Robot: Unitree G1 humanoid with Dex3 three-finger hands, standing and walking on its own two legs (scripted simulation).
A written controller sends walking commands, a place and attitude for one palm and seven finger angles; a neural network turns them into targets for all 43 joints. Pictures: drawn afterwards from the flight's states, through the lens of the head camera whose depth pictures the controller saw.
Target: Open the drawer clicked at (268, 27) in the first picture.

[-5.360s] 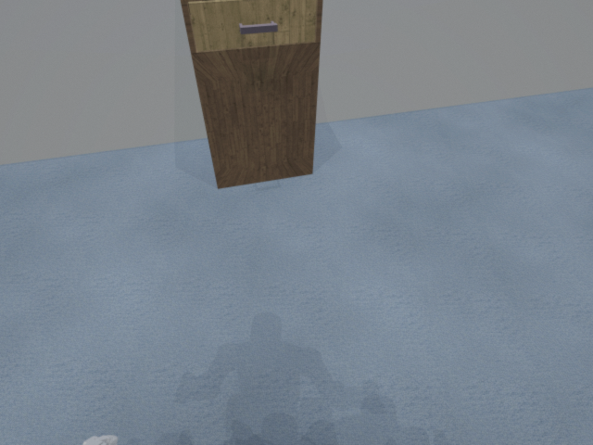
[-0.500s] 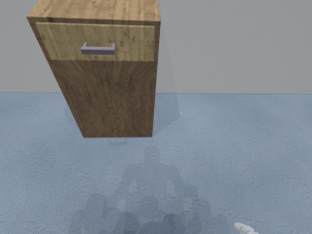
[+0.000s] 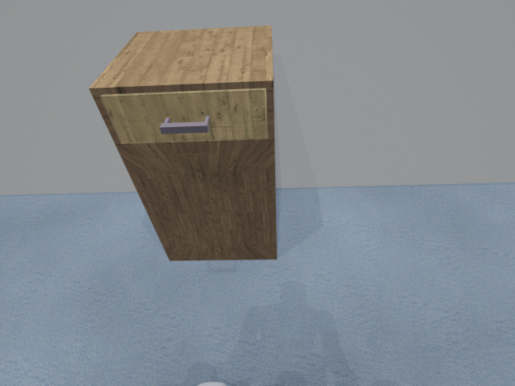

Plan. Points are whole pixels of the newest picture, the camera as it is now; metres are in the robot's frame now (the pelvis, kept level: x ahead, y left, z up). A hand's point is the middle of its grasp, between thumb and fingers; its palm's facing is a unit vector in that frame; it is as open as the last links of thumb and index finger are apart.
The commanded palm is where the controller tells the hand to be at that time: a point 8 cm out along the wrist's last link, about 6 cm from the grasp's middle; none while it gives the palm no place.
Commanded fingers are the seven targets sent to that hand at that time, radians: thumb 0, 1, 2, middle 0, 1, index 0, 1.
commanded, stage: take the last steps up to it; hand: left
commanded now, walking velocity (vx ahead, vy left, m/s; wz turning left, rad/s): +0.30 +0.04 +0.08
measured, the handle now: (186, 123) +0.79 +0.26 -0.01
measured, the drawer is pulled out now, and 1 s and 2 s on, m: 0.00 0.00 0.00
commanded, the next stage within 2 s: come to a stop and stand still in 0.68 s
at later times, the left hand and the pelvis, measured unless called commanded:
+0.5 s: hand out of the picture +0.09 +0.26 -0.19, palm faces +0.09 -0.98 -0.17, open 7.4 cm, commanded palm none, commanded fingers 0.00 0.90 0.90 -0.20 -0.30 -0.20 -0.30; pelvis +0.12 +0.08 -0.01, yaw +1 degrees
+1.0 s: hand (175, 298) +0.34 +0.22 -0.17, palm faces +0.03 -0.97 -0.24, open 7.2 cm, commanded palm none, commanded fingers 0.00 0.90 0.90 -0.20 -0.30 -0.20 -0.30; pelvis +0.25 +0.04 -0.01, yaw +1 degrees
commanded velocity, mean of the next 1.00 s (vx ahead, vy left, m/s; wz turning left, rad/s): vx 0.11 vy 0.02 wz -0.01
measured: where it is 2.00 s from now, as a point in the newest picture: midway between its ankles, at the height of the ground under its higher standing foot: outside the picture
